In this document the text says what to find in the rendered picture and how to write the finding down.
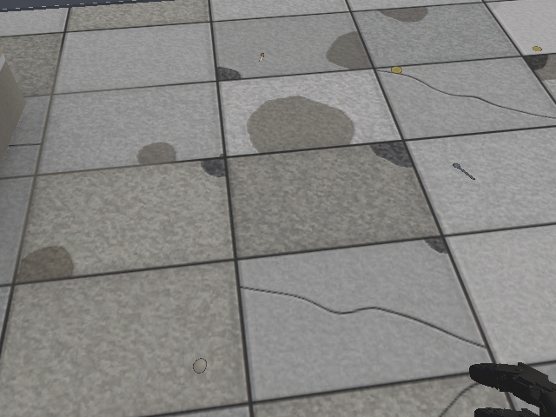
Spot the right robot hand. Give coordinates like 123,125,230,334
469,362,556,417

